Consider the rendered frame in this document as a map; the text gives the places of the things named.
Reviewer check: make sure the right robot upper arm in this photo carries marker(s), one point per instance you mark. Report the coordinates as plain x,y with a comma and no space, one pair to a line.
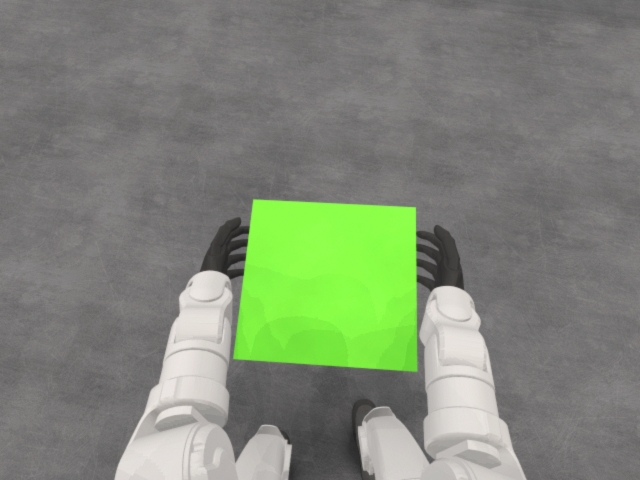
455,468

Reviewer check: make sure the right robot hand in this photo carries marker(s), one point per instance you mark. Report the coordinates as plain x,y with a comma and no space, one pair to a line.
448,271

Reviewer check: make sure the carton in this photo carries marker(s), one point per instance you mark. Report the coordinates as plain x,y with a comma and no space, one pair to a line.
330,284

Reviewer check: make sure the right robot forearm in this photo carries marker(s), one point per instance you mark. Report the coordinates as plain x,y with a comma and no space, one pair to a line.
463,419

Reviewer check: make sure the left robot forearm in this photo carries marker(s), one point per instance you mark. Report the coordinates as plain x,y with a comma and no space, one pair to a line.
192,385

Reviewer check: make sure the left robot hand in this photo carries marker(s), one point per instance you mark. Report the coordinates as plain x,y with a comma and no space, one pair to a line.
217,257

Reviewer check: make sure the left robot upper arm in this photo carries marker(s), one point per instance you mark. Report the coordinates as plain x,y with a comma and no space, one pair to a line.
197,451

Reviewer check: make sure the robot right thigh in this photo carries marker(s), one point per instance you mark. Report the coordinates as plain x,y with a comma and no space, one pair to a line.
389,450

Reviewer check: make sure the robot left foot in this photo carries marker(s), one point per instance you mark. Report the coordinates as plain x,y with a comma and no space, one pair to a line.
285,436

